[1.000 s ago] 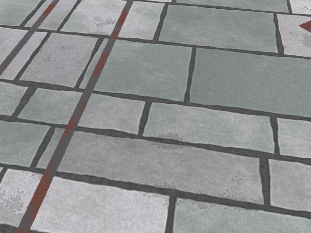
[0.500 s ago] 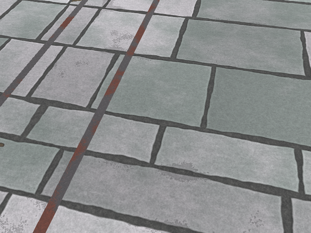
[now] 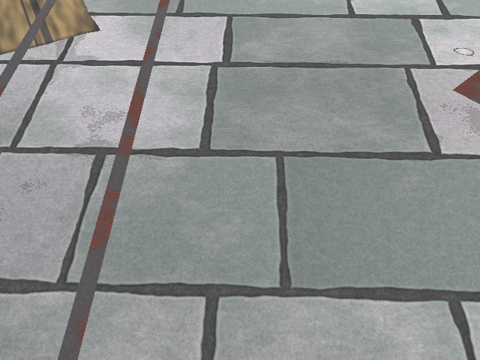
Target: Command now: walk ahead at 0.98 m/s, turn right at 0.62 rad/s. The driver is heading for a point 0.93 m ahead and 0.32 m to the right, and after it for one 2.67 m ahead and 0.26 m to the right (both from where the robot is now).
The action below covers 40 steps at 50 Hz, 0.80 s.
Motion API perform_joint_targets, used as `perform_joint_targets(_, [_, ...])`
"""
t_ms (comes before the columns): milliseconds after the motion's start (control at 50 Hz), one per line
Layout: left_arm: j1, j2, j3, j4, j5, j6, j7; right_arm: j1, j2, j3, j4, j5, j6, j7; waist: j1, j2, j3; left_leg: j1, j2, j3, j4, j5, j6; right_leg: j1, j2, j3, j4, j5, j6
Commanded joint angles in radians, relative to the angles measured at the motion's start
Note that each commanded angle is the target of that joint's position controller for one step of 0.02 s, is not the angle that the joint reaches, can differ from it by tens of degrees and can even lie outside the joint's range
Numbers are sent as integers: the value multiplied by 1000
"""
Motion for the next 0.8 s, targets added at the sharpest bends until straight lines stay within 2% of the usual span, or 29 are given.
perform_joint_targets(20, [-107, 12, -16, -76, -4, -14, -10, -11, -111, 0, -53, 5, -26, -24, 34, 47, 144, -195, 253, 37, -104, 926, -71, 218, 60, -120, -175, 103, -35])
perform_joint_targets(60, [-68, 57, -6, -63, 1, -12, -7, -1, -170, -8, -59, -2, -12, -56, 66, 100, 69, -37, 277, 68, 44, 1315, -98, 288, 142, -181, -223, 34, -54])
perform_joint_targets(80, [-1, 85, 3, -48, 1, -7, -4, -13, -204, -17, -66, -9, 3, -74, 109, 131, 18, 8, 294, 73, 171, 1461, -108, 357, 180, -191, -234, -31, -62])
perform_joint_targets(100, [135, 126, 19, -14, 0, -3, -1, -46, -234, -28, -80, -20, 21, -86, 185, 152, -54, 6, 312, 68, 373, 1555, -108, 492, 208, -186, -234, -96, -79])
perform_joint_targets(120, [346, 174, 44, 47, -1, 3, 6, -106, -255, -39, -104, -32, 38, -89, 282, 162, -147, -53, 332, 45, 638, 1561, -98, 686, 209, -142, -242, -163, -116])
perform_joint_targets(140, [529, 214, 75, 91, -5, 9, 21, -191, -279, -53, -126, -31, 50, -80, 388, 124, -187, -207, 279, 49, 1045, 1271, -80, 880, 156, -35, -339, -225, -174])
perform_joint_targets(160, [449, 232, 91, 103, -21, 28, 36, -261, -149, -26, -181, -43, 24, -48, 276, -135, -118, -618, 90, -13, 1386, 43, -68, 1051, 42, 161, -250, -206, -193])
perform_joint_targets(180, [374, 331, 107, 69, 14, 32, 34, -198, -91, -5, -297, 9, 6, -35, 150, -248, -243, -1008, 33, -204, 1628, -185, -113, 1284, -155, 701, -402, -329, -432])
perform_joint_targets(200, [369, 264, 101, 55, 15, 31, 43, -260, -124, 7, -318, -5, -19, -29, 176, -48, -213, -1096, 89, -303, 1530, -97, -82, 1242, -202, 851, -600, -542, -406])
perform_joint_targets(220, [341, 190, 86, 65, 13, 29, 51, -290, -147, 5, -321, -12, -31, -19, 126, 92, -80, -1054, 141, -306, 1378, -23, -63, 1054, -180, 783, -675, -580, -337])
perform_joint_targets(240, [305, 164, 78, 68, 13, 21, 55, -309, -138, 6, -326, -28, -24, -15, 66, 144, -5, -980, 173, -297, 1277, -11, -70, 884, -137, 700, -692, -504, -287])
perform_joint_targets(260, [278, 168, 74, 53, 9, 5, 61, -306, -127, 13, -326, -56, 0, -13, 28, 159, 24, -916, 192, -298, 1231, -20, -86, 765, -90, 632, -691, -432, -263])
perform_joint_targets(280, [260, 155, 65, 47, 0, -9, 64, -298, -118, 17, -327, -72, 27, -8, -2, 165, 49, -865, 215, -285, 1175, -21, -107, 655, -49, 571, -704, -408, -248])
perform_joint_targets(320, [254, 182, 66, 32, -11, -34, 59, -371, -112, 26, -371, -74, 57, -2, -4, 135, 90, -793, 238, -237, 1004, 19, -141, 485, 19, 482, -737, -328, -233])
perform_joint_targets(360, [280, 201, 72, 24, -10, -44, 56, -507, -108, 36, -433, -55, 59, 7, 36, 87, 119, -724, 230, -197, 788, 184, -158, 407, 67, 427, -752, -195, -205])
perform_joint_targets(400, [327, 218, 83, 27, -17, -43, 47, -586, -95, 46, -464, -34, 57, 12, 90, 30, 96, -653, 191, -176, 600, 361, -143, 451, 98, 395, -722, -42, -155])
perform_joint_targets(460, [402, 235, 94, 42, -25, -21, 44, -619, -103, 49, -490, -26, 45, 2, 151, -15, 50, -600, 97, -146, 427, 430, -109, 623, 106, 380, -566, 325, -80])
perform_joint_targets(500, [404, 245, 98, 38, -21, -13, 55, -547, -149, 34, -483, -29, 33, -17, 122, -50, -23, -443, 34, -175, 316, 413, -93, 688, 126, 412, -403, 457, -8])
perform_joint_targets(520, [362, 269, 104, 23, -21, -15, 60, -447, -193, 17, -462, -25, 25, -29, 58, -71, -79, -316, 40, -204, 278, 446, -87, 680, 135, 429, -255, 450, 25])
perform_joint_targets(540, [280, 129, 63, -17, -80, -6, 69, -323, -247, -33, -462, 39, -11, -42, -76, -28, -217, -21, 139, -320, 250, 578, -51, 547, 144, 484, -22, 236, 87])
perform_joint_targets(560, [272, 45, 28, -55, -29, 2, 76, -134, -279, -29, -403, 28, -9, -48, -108, 96, -382, 255, 376, -442, 438, 903, -9, 379, 222, 342, 260, -626, 119])
perform_joint_targets(580, [459, 50, 22, -87, -38, 1, 75, -97, -292, -24, -423, -32, 3, -37, -18, 328, -568, 447, 646, -767, 478, 1192, 121, 196, 252, 321, 552, -904, 145])
perform_joint_targets(600, [471, 162, 36, -119, -69, 13, 76, -175, -299, -48, -430, -21, 24, -33, 1, 357, -598, 377, 672, -887, 371, 825, 188, 122, 137, 281, 686, -755, 178])
perform_joint_targets(620, [357, 212, 50, -136, -74, 33, 84, -263, -205, -34, -461, -17, 42, -45, -16, 242, -435, 230, 570, -715, 315, 656, 151, 73, 81, 208, 656, -663, 197])
perform_joint_targets(640, [297, 219, 59, -150, -68, 55, 90, -334, -156, -19, -453, -12, 55, -47, 7, 145, -273, 52, 510, -566, 281, 638, 119, 58, 48, 149, 639, -607, 212])
perform_joint_targets(660, [287, 215, 68, -159, -60, 73, 93, -378, -138, -12, -450, -9, 59, -44, 41, 103, -179, -106, 471, -473, 240, 649, 117, 93, 17, 135, 631, -590, 219])
perform_joint_targets(700, [281, 137, 57, -198, -61, 100, 89, -450, -150, -25, -420, 1, 55, -37, 92, 131, -57, -346, 428, -307, 136, 590, 101, 189, -45, 114, 469, -584, 207])
perform_joint_targets(740, [219, 104, 48, -244, -51, 105, 90, -492, -188, -45, -392, 1, 46, -35, 93, 147, -31, -407, 420, -200, 93, 637, 114, 222, -63, 91, 297, -516, 205])
perform_joint_targets(800, [200, 120, 51, -243, -42, 104, 63, -531, -232, -64, -377, 14, 54, -43, 93, 121, -106, -364, 412, -82, 125, 629, 102, 347, -61, 62, 55, -269, 164])
Keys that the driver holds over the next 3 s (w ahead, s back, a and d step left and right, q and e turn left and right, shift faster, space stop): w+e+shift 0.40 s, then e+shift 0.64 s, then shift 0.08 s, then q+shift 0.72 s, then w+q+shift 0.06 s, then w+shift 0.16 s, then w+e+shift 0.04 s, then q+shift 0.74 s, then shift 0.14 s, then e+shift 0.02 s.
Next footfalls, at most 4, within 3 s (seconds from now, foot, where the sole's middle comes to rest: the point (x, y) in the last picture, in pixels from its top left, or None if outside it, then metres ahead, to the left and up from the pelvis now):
0.14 right None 0.33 -0.03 -0.77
0.56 left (235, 267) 0.78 0.02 -0.77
0.96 right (327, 290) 0.69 -0.25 -0.77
1.36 left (268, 243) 0.86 -0.09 -0.77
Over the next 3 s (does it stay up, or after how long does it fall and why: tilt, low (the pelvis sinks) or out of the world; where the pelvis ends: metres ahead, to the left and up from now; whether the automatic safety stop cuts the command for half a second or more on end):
stays up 1.01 -0.13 0.01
